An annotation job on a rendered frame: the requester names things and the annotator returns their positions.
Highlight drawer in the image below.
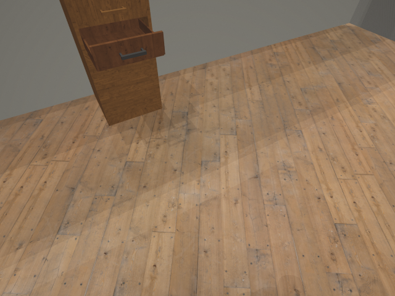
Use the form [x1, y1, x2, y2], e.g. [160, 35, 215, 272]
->
[79, 18, 165, 72]

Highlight cabinet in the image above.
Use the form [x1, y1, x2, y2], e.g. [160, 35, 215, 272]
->
[59, 0, 162, 126]

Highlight handle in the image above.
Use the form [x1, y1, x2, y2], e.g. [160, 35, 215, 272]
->
[101, 7, 127, 16]
[119, 48, 147, 60]

